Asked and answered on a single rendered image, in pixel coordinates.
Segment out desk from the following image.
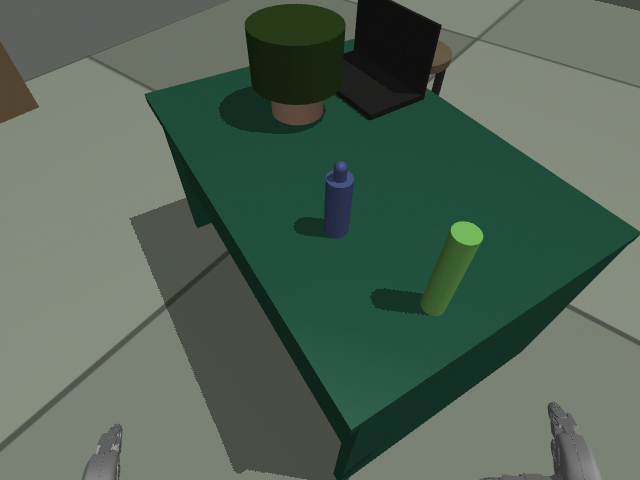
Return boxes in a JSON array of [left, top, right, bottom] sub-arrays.
[[145, 39, 640, 480]]

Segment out stool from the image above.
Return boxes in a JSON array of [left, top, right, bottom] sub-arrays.
[[430, 40, 452, 96]]

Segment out potted plant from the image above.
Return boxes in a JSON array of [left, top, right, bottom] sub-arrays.
[[245, 4, 346, 125]]

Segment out right robot hand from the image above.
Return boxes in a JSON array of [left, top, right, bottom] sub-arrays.
[[480, 402, 602, 480]]

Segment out left robot hand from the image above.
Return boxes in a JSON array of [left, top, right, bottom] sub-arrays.
[[82, 424, 122, 480]]

